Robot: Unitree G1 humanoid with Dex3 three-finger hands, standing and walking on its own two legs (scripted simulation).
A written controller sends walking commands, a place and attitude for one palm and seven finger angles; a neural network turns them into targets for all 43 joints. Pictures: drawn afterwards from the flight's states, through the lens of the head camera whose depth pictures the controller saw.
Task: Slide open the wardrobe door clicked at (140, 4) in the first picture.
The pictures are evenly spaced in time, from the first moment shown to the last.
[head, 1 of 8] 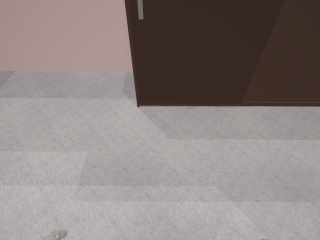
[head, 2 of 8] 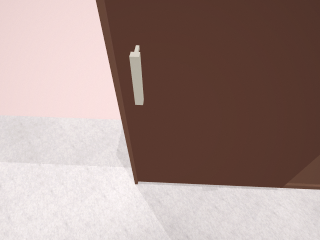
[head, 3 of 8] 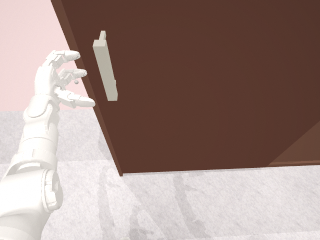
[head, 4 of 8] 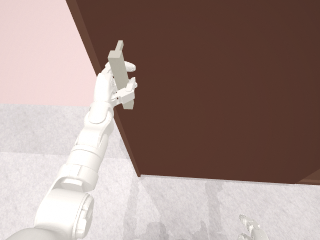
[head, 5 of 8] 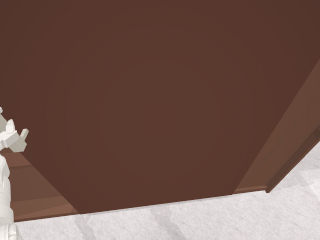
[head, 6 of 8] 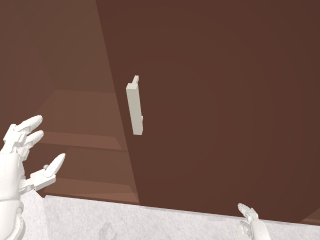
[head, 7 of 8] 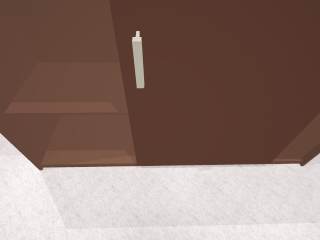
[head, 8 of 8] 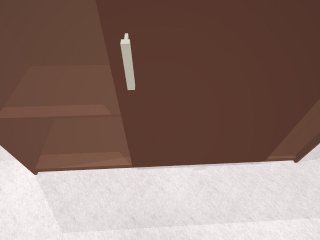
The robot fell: no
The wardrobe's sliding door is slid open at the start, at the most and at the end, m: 0.00 0.65 0.65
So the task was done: yes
